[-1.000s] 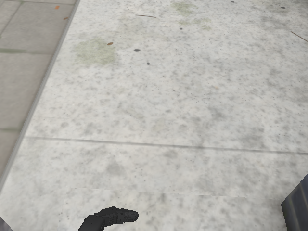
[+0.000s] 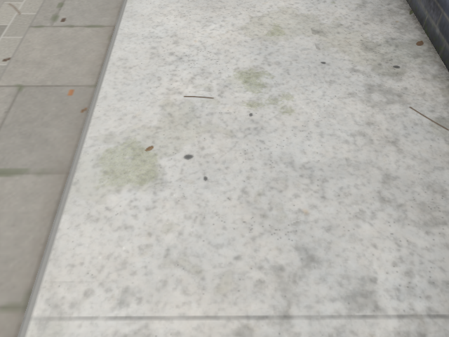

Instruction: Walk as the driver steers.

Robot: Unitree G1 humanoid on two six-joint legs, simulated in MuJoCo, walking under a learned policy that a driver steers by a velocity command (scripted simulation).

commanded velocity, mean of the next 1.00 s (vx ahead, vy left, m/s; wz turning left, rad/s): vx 0.43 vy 0.00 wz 0.00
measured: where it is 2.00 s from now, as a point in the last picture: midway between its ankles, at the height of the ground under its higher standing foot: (240, 300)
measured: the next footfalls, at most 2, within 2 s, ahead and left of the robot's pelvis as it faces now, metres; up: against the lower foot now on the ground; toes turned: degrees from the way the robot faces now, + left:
right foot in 0.28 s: +0.27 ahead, -0.11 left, +0.20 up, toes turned +0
left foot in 0.82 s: +0.56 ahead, +0.13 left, +0.20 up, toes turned +4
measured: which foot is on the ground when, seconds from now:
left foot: down 0.00-0.34, up 0.36-0.80, down 0.82-1.00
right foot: up 0.00-0.26, down 0.28-0.86, up 0.88-1.00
